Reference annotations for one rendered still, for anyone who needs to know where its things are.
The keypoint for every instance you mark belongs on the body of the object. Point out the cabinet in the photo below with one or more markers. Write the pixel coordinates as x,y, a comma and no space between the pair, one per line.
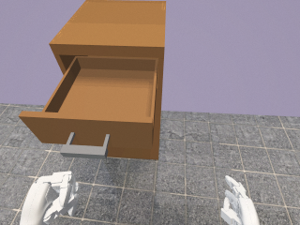
117,28

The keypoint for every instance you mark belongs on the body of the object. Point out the drawer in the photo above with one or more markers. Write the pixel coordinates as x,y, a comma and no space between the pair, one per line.
97,96

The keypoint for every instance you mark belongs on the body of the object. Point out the handle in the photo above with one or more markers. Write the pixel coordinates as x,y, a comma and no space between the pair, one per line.
70,150

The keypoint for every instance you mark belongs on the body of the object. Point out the right robot hand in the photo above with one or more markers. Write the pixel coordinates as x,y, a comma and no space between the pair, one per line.
243,211

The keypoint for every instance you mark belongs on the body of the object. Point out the left robot hand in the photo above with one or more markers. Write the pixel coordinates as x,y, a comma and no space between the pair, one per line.
57,190

